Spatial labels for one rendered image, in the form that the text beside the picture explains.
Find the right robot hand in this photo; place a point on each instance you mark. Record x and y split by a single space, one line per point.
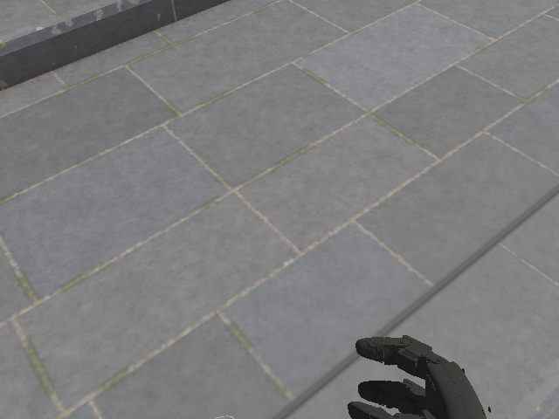
448 394

